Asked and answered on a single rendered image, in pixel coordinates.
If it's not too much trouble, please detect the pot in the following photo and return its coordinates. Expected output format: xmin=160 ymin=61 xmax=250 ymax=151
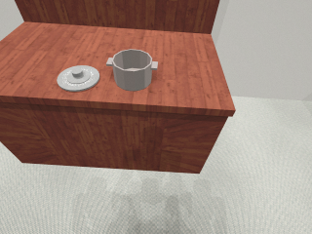
xmin=106 ymin=49 xmax=158 ymax=92

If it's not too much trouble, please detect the knob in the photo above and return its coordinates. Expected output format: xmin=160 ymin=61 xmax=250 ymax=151
xmin=71 ymin=67 xmax=83 ymax=78

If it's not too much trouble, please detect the table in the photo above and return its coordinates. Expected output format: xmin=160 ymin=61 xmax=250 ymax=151
xmin=0 ymin=0 xmax=236 ymax=174

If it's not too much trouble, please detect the lid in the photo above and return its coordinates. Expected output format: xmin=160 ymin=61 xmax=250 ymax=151
xmin=57 ymin=65 xmax=100 ymax=92

